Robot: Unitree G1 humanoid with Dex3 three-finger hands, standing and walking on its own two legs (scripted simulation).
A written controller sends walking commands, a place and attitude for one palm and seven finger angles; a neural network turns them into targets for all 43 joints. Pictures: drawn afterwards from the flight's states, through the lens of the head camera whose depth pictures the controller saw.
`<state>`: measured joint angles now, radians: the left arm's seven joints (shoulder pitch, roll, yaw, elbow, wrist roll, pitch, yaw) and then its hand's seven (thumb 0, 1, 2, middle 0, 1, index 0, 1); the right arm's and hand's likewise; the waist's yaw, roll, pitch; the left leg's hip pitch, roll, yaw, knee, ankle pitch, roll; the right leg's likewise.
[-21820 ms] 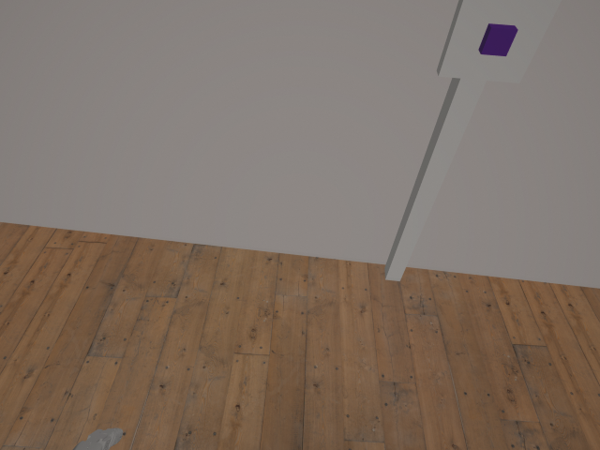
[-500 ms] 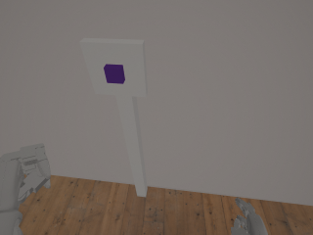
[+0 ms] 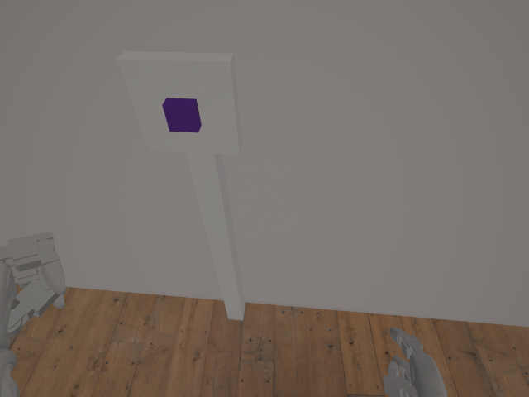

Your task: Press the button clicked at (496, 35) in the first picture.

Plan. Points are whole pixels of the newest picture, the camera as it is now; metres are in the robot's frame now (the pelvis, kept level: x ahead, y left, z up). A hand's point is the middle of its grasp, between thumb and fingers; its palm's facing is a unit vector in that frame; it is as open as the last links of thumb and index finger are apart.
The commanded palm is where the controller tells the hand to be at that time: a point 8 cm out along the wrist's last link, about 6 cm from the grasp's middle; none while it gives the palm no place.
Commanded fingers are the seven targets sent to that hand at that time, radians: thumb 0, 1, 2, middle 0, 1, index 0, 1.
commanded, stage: step back with the hand held close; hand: left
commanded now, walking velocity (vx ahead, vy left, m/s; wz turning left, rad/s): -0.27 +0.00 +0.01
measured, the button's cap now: (183, 114) +0.51 +0.19 +0.18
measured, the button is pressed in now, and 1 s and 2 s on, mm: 0 0 0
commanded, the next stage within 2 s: stop stepping back and stand still in 1.04 s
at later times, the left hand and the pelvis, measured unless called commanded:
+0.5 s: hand (13, 365) +0.11 +0.26 +0.15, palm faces +0.36 -0.80 -0.47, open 3.1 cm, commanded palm +0.06 +0.30 +0.17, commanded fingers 0.00 0.90 0.90 -1.30 -1.50 -1.30 -1.50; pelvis -0.08 +0.02 -0.02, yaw +0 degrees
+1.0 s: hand out of the picture +0.02 +0.23 +0.15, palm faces +0.31 -0.86 -0.41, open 3.1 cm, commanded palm -0.04 +0.29 +0.17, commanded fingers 0.00 0.90 0.90 -1.30 -1.50 -1.30 -1.50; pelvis -0.18 +0.01 -0.02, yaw -3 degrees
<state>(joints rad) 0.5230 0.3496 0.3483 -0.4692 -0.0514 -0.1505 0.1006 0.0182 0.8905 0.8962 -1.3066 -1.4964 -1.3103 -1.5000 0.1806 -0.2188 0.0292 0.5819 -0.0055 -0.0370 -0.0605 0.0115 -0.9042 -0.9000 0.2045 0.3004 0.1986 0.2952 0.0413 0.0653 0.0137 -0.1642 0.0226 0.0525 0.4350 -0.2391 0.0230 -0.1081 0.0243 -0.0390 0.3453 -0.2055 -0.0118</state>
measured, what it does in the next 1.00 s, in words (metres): walks backwards: right foot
